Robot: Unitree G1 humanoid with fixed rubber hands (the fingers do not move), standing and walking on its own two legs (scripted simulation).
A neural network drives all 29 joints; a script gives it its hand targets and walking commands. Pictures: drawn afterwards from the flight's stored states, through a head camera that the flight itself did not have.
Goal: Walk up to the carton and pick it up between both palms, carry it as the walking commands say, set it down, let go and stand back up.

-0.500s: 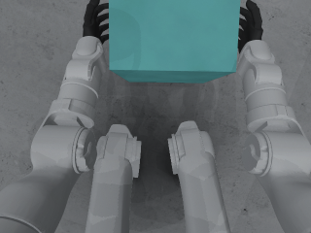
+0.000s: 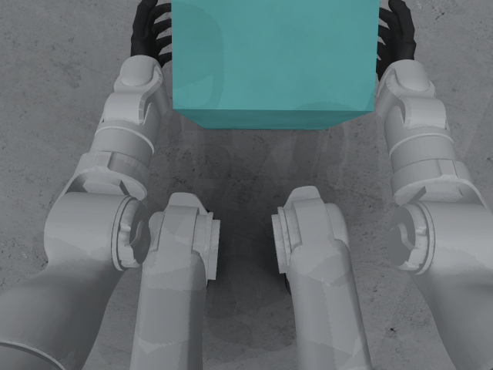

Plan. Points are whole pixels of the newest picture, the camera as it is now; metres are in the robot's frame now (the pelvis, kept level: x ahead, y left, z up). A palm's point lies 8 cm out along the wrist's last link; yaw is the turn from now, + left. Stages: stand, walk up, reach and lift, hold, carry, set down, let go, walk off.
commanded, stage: set down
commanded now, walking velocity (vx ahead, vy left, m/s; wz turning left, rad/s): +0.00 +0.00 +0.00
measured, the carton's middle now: (267, 78) +0.50 -0.05 -0.23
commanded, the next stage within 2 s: none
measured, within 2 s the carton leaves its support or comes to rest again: rests again in 0.02 s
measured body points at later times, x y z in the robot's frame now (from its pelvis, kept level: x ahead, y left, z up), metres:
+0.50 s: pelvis -0.01 +0.00 -0.01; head +0.33 -0.03 +0.29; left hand +0.52 +0.12 -0.17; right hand +0.50 -0.22 -0.17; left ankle +0.11 +0.12 -0.34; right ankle +0.10 -0.11 -0.34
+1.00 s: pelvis -0.01 +0.00 -0.01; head +0.33 -0.02 +0.28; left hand +0.53 +0.12 -0.17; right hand +0.50 -0.23 -0.17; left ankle +0.11 +0.12 -0.34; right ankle +0.10 -0.11 -0.34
